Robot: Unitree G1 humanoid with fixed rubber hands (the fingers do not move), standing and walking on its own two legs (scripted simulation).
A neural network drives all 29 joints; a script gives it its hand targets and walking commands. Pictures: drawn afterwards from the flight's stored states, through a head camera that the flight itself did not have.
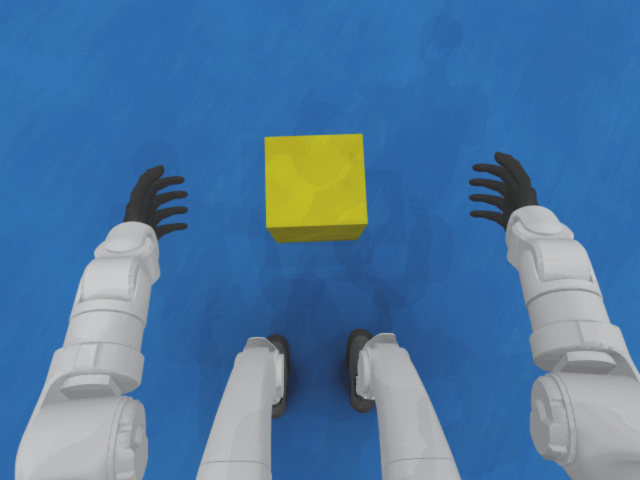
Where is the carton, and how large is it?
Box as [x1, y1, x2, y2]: [265, 134, 367, 242]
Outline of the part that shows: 362,134 265,137 266,227 277,242 357,239 367,223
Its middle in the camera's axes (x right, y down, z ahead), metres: -0.01 -0.12 +0.96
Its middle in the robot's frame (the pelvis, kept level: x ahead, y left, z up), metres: +0.58 +0.01 -0.57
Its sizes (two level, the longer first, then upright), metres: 0.221 0.208 0.223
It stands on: the floor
